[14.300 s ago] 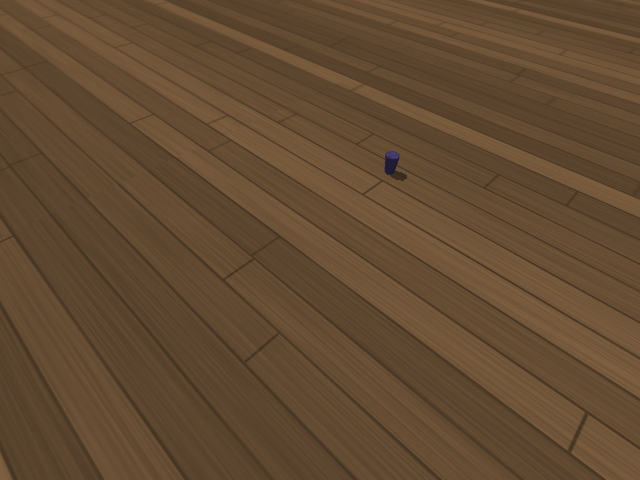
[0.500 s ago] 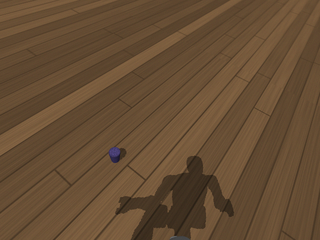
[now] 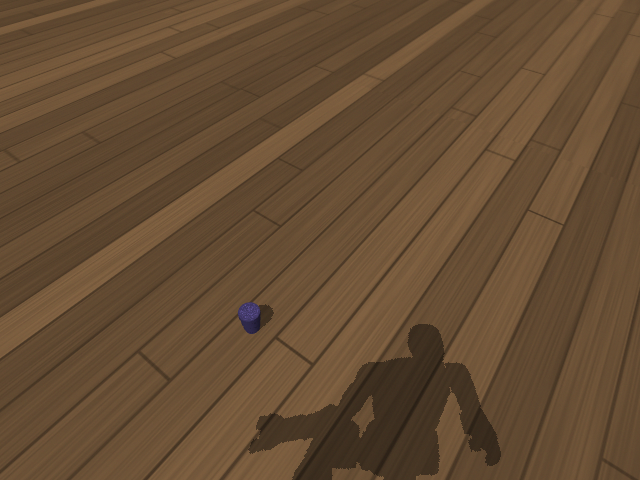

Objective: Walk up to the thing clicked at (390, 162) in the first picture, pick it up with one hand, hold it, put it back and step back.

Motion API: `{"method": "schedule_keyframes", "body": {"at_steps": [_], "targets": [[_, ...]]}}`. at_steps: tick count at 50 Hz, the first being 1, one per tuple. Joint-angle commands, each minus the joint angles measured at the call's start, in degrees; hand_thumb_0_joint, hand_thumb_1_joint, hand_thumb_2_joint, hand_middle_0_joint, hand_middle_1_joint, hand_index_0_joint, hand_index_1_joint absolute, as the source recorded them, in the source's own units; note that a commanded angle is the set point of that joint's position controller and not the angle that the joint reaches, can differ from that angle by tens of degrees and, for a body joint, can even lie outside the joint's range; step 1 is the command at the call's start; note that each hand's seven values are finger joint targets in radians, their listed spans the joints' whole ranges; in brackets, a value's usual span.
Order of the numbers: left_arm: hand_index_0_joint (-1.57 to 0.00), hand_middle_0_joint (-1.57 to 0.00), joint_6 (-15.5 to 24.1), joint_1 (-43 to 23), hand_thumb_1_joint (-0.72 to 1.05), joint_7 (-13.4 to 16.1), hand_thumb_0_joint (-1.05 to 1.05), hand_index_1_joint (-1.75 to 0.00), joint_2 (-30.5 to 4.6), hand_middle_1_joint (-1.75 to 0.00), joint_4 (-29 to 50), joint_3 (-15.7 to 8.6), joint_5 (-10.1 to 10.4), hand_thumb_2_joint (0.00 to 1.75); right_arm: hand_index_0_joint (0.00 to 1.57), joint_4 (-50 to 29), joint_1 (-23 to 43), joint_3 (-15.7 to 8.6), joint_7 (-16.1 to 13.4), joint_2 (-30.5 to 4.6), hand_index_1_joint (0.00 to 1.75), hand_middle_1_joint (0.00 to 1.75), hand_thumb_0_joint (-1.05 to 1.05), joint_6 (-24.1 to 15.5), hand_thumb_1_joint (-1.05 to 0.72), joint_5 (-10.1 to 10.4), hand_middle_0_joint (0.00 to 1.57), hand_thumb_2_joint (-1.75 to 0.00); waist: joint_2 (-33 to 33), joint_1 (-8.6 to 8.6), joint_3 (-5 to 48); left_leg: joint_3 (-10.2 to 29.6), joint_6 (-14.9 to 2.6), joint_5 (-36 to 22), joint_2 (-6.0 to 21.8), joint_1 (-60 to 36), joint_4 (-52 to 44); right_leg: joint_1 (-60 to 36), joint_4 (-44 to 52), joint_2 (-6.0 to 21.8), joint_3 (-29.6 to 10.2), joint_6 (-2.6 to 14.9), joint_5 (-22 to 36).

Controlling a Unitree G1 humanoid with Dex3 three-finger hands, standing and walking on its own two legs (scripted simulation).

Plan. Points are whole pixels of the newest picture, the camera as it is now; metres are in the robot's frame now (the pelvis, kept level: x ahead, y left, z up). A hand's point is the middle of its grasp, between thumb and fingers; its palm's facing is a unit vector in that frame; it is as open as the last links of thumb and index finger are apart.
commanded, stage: walk up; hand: left
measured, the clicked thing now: (250, 319) +0.74 +0.25 -0.71
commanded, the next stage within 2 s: stand in 0.82 s
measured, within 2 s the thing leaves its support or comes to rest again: neither
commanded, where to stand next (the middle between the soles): +0.36 +0.01 m, yaw +0 degrees
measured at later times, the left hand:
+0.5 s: hand out of the picture +0.14 +0.24 -0.14, palm faces +0.01 -0.94 -0.33, open 7.4 cm
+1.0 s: hand out of the picture +0.11 +0.24 -0.14, palm faces +0.02 -0.94 -0.33, open 7.4 cm
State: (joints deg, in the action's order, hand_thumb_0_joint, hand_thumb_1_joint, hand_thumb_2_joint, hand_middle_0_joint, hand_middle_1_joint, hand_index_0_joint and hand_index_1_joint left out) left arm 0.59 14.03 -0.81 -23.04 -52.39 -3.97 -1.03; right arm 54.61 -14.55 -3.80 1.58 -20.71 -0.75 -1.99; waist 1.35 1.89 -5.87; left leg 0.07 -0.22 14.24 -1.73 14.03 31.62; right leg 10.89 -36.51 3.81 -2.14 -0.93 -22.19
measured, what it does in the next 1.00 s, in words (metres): steps on the spot: right foot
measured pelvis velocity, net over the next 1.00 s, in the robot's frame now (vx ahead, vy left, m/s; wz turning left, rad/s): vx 0.03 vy -0.01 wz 0.01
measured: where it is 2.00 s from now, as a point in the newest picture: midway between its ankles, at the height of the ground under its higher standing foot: outside the picture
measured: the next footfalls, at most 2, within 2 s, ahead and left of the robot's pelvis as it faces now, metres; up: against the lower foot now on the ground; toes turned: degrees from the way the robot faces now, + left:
right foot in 0.26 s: +0.10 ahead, -0.14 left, +0.00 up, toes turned -1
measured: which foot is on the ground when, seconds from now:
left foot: down 0.00-1.00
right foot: down 0.00-0.00, up 0.02-0.24, down 0.26-1.00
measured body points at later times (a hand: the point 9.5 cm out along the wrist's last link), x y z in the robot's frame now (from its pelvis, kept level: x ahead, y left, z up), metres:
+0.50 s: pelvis +0.02 -0.01 +0.00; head +0.04 -0.01 +0.45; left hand +0.14 +0.28 -0.11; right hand +0.09 -0.31 -0.13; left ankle +0.01 +0.12 -0.73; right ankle +0.06 -0.13 -0.73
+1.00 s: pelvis +0.03 -0.01 +0.02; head +0.04 -0.01 +0.47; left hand +0.11 +0.29 -0.11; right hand +0.14 -0.30 -0.11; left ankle +0.01 +0.12 -0.73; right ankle +0.06 -0.13 -0.73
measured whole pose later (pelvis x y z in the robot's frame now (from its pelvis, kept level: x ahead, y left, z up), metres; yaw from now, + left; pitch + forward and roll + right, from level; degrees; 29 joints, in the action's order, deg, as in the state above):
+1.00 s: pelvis +0.03 -0.01 +0.02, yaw +1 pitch -3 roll +0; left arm 0.8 5.5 -0.6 -20.2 -64.6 -0.4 -0.2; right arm 63.0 -4.4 -0.7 0.7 -19.5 -1.1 -0.8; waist 0.5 1.1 -3.2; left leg 1.8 0.7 13.0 0.0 4.4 19.8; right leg 9.2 -20.8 1.5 1.5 -0.5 -9.1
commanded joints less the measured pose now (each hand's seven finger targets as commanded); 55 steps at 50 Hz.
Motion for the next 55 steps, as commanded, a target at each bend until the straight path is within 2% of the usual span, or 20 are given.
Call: {"method": "schedule_keyframes", "body": {"at_steps": [1,2,5,8,10,12,13,14,15,16,18,20,22,24,25,28,33,40,50,55], "targets": [[-0.20,-0.20,0.46,-3.48,0.90,1.68,0.00,-0.30,-10.76,-0.30,4.93,-2.44,0.80,0.90,0.20,-4.26,-4.09,-5.16,-1.86,-20.30,0.30,0.30,0.00,-3.25,-0.90,0.34,0.20,-0.90,-8.69,-4.15,7.97,31.50,-14.27,-2.53,22.37,-10.27,-14.31,14.09,-17.84,-3.62,-3.33,2.74,-12.63],[-0.20,-0.20,0.50,-3.89,0.90,1.65,0.00,-0.30,-11.60,-0.30,4.76,-2.30,0.87,0.90,0.20,-4.23,-2.28,-5.04,-1.94,-18.83,0.30,0.30,0.00,-2.91,-0.90,0.49,0.20,-0.90,-8.00,-3.17,4.99,28.50,-15.02,-1.80,21.61,-7.81,-14.46,15.19,-19.73,-2.93,-3.55,3.07,-11.68],[-0.20,-0.20,0.93,-1.33,0.90,0.96,0.00,-0.30,-9.62,-0.30,4.10,-1.96,1.06,0.90,0.20,-5.55,1.20,-2.94,-2.24,-13.89,0.30,0.30,0.00,-3.13,-0.90,0.42,0.20,-0.90,-9.81,-0.93,3.57,14.31,-10.39,-18.61,14.84,-9.82,-10.84,15.75,-13.30,-1.12,-1.35,2.93,-7.16],[-0.20,-0.20,1.02,-3.25,0.90,0.86,0.00,-0.30,-8.17,-0.30,3.63,-1.61,0.92,0.90,0.20,-5.12,0.99,-2.35,-2.52,-13.44,0.30,0.30,0.00,-2.82,-0.90,0.65,0.20,-0.90,-11.28,-2.05,5.15,10.14,-9.54,-33.46,13.69,-7.60,-7.14,8.40,-4.57,-1.82,2.12,1.77,-1.72],[-0.20,-0.20,1.18,-3.19,0.90,1.28,0.00,-0.30,-7.76,-0.30,2.97,-1.70,0.88,0.90,0.20,-5.44,2.13,-1.89,-2.76,-13.30,0.30,0.30,0.00,-2.08,-0.90,1.21,0.20,-0.90,-11.89,-1.67,6.09,7.51,-8.46,-35.79,12.65,-5.26,-3.63,3.67,1.68,-3.21,4.03,2.00,4.12],[-0.20,-0.20,1.49,-0.19,0.90,1.74,0.00,-0.30,-8.35,-0.30,0.84,-2.13,0.53,0.90,0.20,-5.88,5.04,-1.34,-2.75,-12.18,0.30,0.30,0.00,-1.05,-0.90,2.23,0.20,-0.90,-9.24,0.56,8.59,5.98,-5.41,-25.60,10.26,-0.55,1.25,-4.88,11.41,-3.59,3.51,2.34,17.09],[-0.20,-0.20,1.66,0.51,0.90,1.97,0.00,-0.30,-10.38,-0.30,0.22,-2.67,0.14,0.90,0.20,-6.47,6.17,-0.57,-2.78,-9.97,0.30,0.30,0.00,-0.79,-0.90,2.67,0.20,-0.90,-5.18,1.19,9.81,5.79,-3.28,-15.33,8.41,4.40,3.62,-9.37,10.58,-0.09,-1.42,3.09,21.99],[-0.20,-0.20,1.91,-1.00,0.90,2.06,0.00,-0.30,-13.06,-0.30,0.73,-3.18,-0.30,0.90,0.20,-6.42,4.77,0.12,-2.80,-8.26,0.30,0.30,0.00,-0.52,-0.90,2.92,0.20,-0.90,2.31,-0.03,10.63,4.35,-1.23,-4.25,4.18,7.77,7.42,-10.13,13.67,6.71,-11.67,6.00,20.53],[-0.20,-0.20,2.01,-4.65,0.90,1.91,0.00,-0.30,-14.06,-0.30,1.84,-2.90,-0.13,0.90,0.20,-5.48,2.95,0.41,-2.91,-7.31,0.30,0.30,0.00,0.20,-0.90,2.54,0.20,-0.90,5.07,-1.07,9.54,3.26,-0.19,13.02,1.50,5.64,11.14,-2.46,19.45,15.17,-20.40,10.72,11.43],[-0.20,-0.20,1.87,-10.91,0.90,1.59,0.00,-0.30,-15.38,-0.30,3.17,-2.79,-0.34,0.90,0.20,-3.38,1.05,-0.72,-2.96,-9.97,0.30,0.30,0.00,0.76,-0.90,2.18,0.20,-0.90,5.54,-2.78,7.25,3.41,0.19,18.63,2.53,-0.41,15.40,7.12,19.36,17.35,-21.35,14.65,5.02],[-0.20,-0.20,1.54,-13.76,0.90,1.38,0.00,-0.30,-12.52,-0.30,3.56,-2.24,-0.31,0.90,0.20,-1.10,0.00,-0.75,-2.48,-10.55,0.30,0.30,0.00,0.52,-0.90,1.80,0.20,-0.90,6.03,-3.86,2.74,3.47,-0.36,16.45,2.56,-1.91,9.58,11.68,18.98,12.59,-15.31,11.59,0.68],[-0.20,-0.20,1.50,-13.56,0.90,1.43,0.00,-0.30,-11.50,-0.30,2.10,-2.05,-0.23,0.90,0.20,0.16,0.58,-0.32,-2.21,-9.79,0.30,0.30,0.00,-0.10,-0.90,1.59,0.20,-0.90,7.39,-3.33,2.43,2.84,-0.71,7.05,2.86,-2.06,2.31,9.75,17.44,9.28,-10.41,8.22,3.35],[-0.20,-0.20,1.32,-13.99,0.90,1.06,0.00,-0.30,-10.50,-0.30,1.56,-1.73,0.15,0.90,0.20,1.36,-0.23,-0.15,-2.33,-9.98,0.30,0.30,0.00,-0.82,-0.90,0.96,0.20,-0.90,6.27,-3.45,5.31,4.93,-0.83,-2.30,4.57,-4.93,-6.29,6.14,13.52,6.99,-7.81,5.60,11.57],[-0.20,-0.20,0.99,-11.80,0.90,0.75,0.00,-0.30,-7.78,-0.30,0.71,-1.11,1.07,0.90,0.20,1.06,3.62,-0.28,-2.57,-12.20,0.30,0.30,0.00,-1.66,-0.90,0.56,0.20,-0.90,1.31,-1.26,8.11,11.59,-2.62,-7.23,9.91,-4.00,-10.79,2.39,10.09,2.64,-3.65,3.13,14.88],[-0.20,-0.20,1.01,-11.57,0.90,0.79,0.00,-0.30,-8.20,-0.30,-0.67,-1.35,1.33,0.90,0.20,0.76,7.72,-0.34,-2.29,-13.49,0.30,0.30,0.00,-1.78,-0.90,0.88,0.20,-0.90,-1.19,0.22,6.61,11.51,-2.89,-6.23,9.66,1.17,-9.80,-1.86,11.07,1.08,-1.67,2.36,11.74],[-0.20,-0.20,1.40,-12.88,0.90,0.84,0.00,-0.30,-8.83,-0.30,-1.84,-1.42,1.12,0.90,0.20,2.35,7.41,0.57,-2.34,-11.16,0.30,0.30,0.00,-1.88,-0.90,0.99,0.20,-0.90,-1.15,-1.07,8.51,7.27,-1.56,-9.29,7.84,-0.46,-10.23,-6.07,12.19,3.14,-3.24,3.36,18.41],[-0.20,-0.20,1.18,-12.86,0.90,0.78,0.00,-0.30,-8.39,-0.30,-3.63,-0.86,1.23,0.90,0.20,3.85,9.18,0.55,-2.36,-11.49,0.30,0.30,0.00,-1.81,-0.90,0.86,0.20,-0.90,-4.59,-0.86,8.46,8.20,-1.60,-8.66,8.61,-0.66,-12.61,-6.76,13.47,2.59,-1.43,2.87,17.47],[-0.20,-0.20,1.27,-12.49,0.90,0.84,0.00,-0.30,-8.41,-0.30,-5.43,-0.69,1.10,0.90,0.20,4.76,10.41,0.69,-2.45,-10.71,0.30,0.30,0.00,-1.66,-0.90,1.17,0.20,-0.90,-3.07,-1.12,9.70,6.58,-1.23,-15.07,8.39,-4.24,-12.05,-7.61,14.43,3.14,-1.29,2.54,23.09],[-0.20,-0.20,1.88,-11.52,0.90,0.95,0.00,-0.30,-9.09,-0.30,-8.91,1.50,0.57,0.90,0.20,5.94,11.30,0.85,-1.74,-11.15,0.30,0.30,0.00,-1.20,-0.90,1.57,0.20,-0.90,-1.71,-1.82,6.28,6.19,-0.61,-9.07,8.67,-6.88,-16.57,-5.04,19.17,3.75,-2.42,2.24,19.19],[-0.20,-0.20,2.18,-10.72,0.90,1.08,0.00,-0.30,-8.92,-0.30,-9.40,1.99,0.51,0.90,0.20,5.97,11.88,0.96,-1.52,-10.98,0.30,0.30,0.00,-1.16,-0.90,1.64,0.20,-0.90,-1.21,-1.66,7.42,5.92,-0.61,-10.62,8.82,-7.90,-16.79,-5.76,19.38,3.79,-2.11,2.15,20.69]]}}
